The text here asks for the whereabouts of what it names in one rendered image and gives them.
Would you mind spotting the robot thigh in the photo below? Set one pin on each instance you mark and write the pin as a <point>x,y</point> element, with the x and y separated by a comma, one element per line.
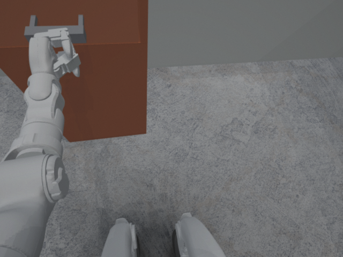
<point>121,241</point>
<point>192,233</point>

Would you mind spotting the left robot hand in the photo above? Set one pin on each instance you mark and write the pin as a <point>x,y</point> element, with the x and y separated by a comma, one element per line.
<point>43,59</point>

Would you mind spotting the robot left thigh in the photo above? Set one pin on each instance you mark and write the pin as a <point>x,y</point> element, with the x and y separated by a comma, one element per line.
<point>121,241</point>

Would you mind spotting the robot left upper arm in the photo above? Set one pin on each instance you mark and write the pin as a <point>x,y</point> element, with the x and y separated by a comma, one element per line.
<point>29,190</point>

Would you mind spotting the robot right thigh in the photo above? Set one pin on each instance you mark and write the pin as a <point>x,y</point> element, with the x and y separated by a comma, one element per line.
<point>192,233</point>

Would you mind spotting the drawer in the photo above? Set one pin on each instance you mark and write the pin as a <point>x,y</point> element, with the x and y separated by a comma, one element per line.
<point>104,20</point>

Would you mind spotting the handle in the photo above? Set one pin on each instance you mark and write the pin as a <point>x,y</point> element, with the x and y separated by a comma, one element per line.
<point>77,32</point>

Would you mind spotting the robot left forearm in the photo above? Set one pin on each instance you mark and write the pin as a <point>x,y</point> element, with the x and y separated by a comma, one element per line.
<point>42,129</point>

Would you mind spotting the cabinet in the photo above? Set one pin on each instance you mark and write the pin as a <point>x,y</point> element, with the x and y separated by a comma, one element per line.
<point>109,99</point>

